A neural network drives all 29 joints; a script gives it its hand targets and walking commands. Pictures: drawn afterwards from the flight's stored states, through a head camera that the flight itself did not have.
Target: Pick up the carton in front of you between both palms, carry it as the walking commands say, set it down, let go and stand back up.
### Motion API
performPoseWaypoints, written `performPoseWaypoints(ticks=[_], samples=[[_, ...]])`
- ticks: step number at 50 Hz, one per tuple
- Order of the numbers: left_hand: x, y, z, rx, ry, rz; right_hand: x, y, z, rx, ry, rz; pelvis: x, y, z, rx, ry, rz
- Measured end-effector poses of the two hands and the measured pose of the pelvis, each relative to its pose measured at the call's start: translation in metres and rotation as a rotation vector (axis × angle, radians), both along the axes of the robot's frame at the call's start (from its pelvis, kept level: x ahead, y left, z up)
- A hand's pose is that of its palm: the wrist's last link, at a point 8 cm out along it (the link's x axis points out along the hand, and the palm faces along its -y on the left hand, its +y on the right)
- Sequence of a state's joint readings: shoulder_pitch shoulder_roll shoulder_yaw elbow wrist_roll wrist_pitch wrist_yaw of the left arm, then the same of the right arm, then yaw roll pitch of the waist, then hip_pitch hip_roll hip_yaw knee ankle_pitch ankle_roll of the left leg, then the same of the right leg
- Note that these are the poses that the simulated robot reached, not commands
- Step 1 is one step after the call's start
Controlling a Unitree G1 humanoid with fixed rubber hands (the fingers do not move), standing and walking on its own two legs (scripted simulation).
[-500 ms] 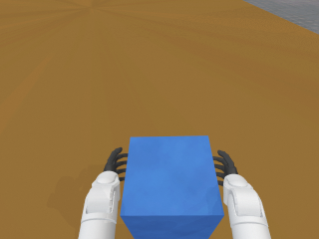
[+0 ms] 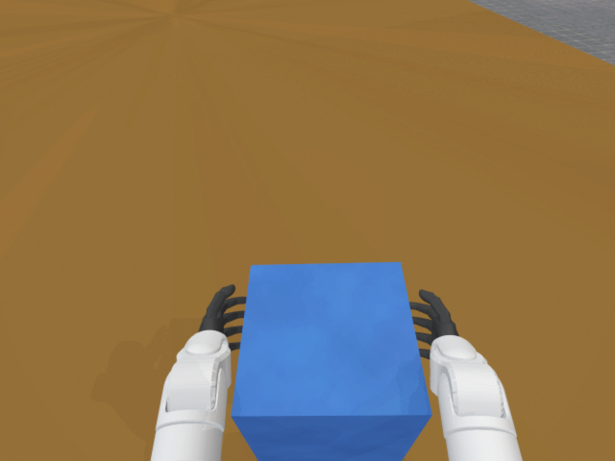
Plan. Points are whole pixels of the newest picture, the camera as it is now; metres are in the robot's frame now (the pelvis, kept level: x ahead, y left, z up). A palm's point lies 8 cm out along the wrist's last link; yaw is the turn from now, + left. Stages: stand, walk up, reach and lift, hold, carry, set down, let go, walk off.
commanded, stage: carry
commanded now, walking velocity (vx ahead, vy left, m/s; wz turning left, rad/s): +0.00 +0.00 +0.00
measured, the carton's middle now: (327, 369) +0.29 +0.00 -0.05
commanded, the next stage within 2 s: hold in 0.12 s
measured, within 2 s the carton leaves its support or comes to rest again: neither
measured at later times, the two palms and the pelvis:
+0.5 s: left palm (245, 315) +0.32 +0.11 +0.05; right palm (477, 373) +0.24 -0.18 +0.05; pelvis +0.00 +0.04 +0.01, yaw -13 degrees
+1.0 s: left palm (223, 306) +0.33 +0.14 +0.05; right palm (450, 363) +0.25 -0.15 +0.05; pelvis +0.01 +0.07 +0.01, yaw -14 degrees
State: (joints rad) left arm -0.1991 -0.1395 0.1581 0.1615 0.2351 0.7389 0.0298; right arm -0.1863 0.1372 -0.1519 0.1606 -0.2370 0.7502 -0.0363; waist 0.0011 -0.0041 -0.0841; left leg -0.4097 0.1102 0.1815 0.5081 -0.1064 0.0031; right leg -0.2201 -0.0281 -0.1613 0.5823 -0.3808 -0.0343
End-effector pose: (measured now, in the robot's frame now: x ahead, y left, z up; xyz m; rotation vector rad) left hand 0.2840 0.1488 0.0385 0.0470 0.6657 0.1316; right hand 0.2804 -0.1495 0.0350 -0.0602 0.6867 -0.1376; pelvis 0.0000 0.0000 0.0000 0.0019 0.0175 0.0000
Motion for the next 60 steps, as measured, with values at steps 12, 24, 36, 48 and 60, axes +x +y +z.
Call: performPoseWaypoints(ticks=[12,24,36,48,60], samples=[[0.001,-0.013,0.000,0.008,0.002,-0.054,-0.015,-0.013,-0.003,-0.012,0.017,-0.037,-0.001,0.001,0.010,0.003,-0.090,-0.105],[0.032,-0.040,0.008,-0.007,-0.008,-0.248,-0.042,-0.030,0.009,-0.016,0.008,-0.245,0.004,0.033,0.013,-0.012,-0.128,-0.224],[0.040,-0.006,0.009,-0.030,0.000,-0.235,-0.031,0.003,0.013,-0.024,0.024,-0.222,0.010,0.064,0.015,-0.015,-0.124,-0.246],[0.045,-0.005,0.013,-0.040,-0.009,-0.246,-0.031,0.004,0.014,-0.022,0.023,-0.235,0.011,0.069,0.015,-0.016,-0.120,-0.250],[0.062,-0.014,-0.005,-0.049,0.026,-0.190,-0.008,-0.004,-0.007,-0.019,0.066,-0.222,0.003,0.051,0.008,-0.003,-0.078,-0.246]])
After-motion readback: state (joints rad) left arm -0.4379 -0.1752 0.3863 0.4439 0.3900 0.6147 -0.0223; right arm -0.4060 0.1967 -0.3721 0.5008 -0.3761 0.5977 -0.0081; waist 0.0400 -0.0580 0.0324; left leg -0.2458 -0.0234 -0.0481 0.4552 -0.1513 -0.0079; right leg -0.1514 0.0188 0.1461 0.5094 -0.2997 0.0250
